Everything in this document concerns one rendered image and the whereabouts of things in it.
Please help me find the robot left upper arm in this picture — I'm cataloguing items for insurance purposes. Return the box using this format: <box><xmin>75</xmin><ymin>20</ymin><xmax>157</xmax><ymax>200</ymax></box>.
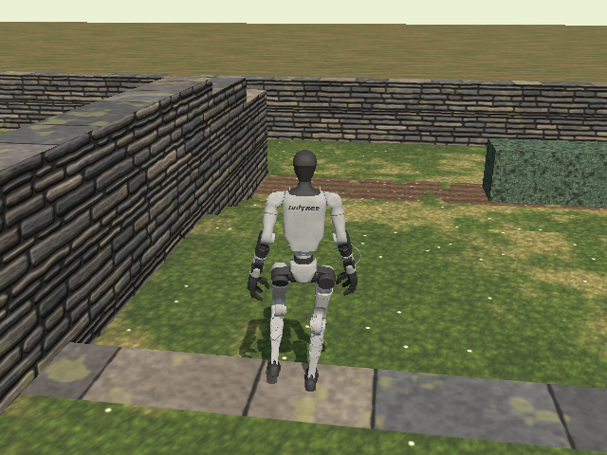
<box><xmin>260</xmin><ymin>191</ymin><xmax>285</xmax><ymax>245</ymax></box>

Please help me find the robot right upper arm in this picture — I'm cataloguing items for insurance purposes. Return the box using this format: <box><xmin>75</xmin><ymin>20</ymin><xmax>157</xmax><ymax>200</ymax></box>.
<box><xmin>324</xmin><ymin>191</ymin><xmax>347</xmax><ymax>245</ymax></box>

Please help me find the right robot hand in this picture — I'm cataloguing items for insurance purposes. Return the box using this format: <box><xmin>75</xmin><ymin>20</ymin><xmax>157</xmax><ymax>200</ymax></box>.
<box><xmin>336</xmin><ymin>270</ymin><xmax>358</xmax><ymax>296</ymax></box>

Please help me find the robot head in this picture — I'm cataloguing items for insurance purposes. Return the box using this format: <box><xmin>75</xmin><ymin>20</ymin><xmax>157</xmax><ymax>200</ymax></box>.
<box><xmin>288</xmin><ymin>150</ymin><xmax>321</xmax><ymax>196</ymax></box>

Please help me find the left robot foot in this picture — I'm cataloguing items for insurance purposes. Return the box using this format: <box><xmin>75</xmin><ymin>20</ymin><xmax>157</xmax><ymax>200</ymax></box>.
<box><xmin>267</xmin><ymin>360</ymin><xmax>281</xmax><ymax>377</ymax></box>

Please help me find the robot left forearm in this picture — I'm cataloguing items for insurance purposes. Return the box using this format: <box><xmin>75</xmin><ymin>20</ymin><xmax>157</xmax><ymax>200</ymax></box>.
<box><xmin>249</xmin><ymin>230</ymin><xmax>269</xmax><ymax>278</ymax></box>

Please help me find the robot right forearm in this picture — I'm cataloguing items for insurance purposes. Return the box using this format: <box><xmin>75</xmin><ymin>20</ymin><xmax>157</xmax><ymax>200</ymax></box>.
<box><xmin>338</xmin><ymin>230</ymin><xmax>356</xmax><ymax>274</ymax></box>

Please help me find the left robot hand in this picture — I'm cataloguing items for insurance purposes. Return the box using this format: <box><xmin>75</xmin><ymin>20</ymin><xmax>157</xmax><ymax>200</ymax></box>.
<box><xmin>248</xmin><ymin>274</ymin><xmax>269</xmax><ymax>301</ymax></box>

